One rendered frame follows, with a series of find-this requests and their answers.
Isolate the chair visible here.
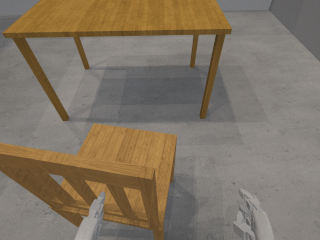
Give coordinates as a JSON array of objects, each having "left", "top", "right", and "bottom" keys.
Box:
[{"left": 0, "top": 123, "right": 177, "bottom": 240}]

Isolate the robot left hand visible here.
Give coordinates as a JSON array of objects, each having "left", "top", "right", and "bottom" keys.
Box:
[{"left": 73, "top": 191, "right": 106, "bottom": 240}]

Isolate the robot right hand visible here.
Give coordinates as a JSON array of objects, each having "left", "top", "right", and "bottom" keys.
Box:
[{"left": 233, "top": 188, "right": 275, "bottom": 240}]

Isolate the table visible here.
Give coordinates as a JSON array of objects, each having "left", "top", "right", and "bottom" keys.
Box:
[{"left": 2, "top": 0, "right": 232, "bottom": 121}]

